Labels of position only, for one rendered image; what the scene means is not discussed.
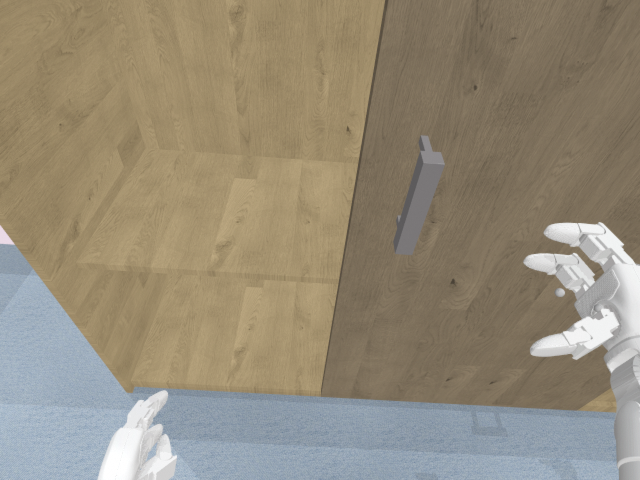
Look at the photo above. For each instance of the right robot hand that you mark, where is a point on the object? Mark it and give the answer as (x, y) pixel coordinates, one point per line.
(618, 290)

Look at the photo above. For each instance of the robot right forearm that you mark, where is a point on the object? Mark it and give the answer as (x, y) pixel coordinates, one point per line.
(623, 362)

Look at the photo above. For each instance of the wardrobe door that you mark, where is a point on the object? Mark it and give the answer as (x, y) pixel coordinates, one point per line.
(535, 108)
(606, 396)

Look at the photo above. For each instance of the handle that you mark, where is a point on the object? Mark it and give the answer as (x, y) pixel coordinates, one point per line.
(423, 185)

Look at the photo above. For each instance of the left robot hand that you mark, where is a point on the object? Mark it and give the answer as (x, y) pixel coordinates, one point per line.
(130, 445)

